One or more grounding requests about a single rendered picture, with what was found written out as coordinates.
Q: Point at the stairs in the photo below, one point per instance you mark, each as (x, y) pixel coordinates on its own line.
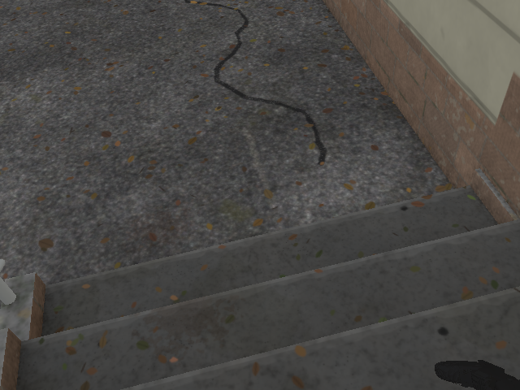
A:
(365, 301)

